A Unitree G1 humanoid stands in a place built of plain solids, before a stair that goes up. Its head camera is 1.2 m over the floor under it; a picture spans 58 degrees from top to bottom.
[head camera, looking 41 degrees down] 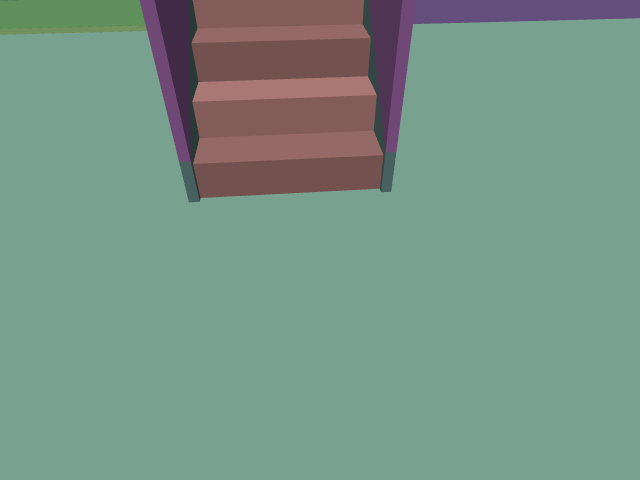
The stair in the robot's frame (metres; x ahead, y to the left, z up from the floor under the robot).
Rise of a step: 0.19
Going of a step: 0.24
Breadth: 0.87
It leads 5 degrees to the left of straight ahead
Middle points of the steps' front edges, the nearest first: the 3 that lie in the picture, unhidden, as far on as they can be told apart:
1.72 0.14 0.19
1.96 0.16 0.37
2.21 0.18 0.56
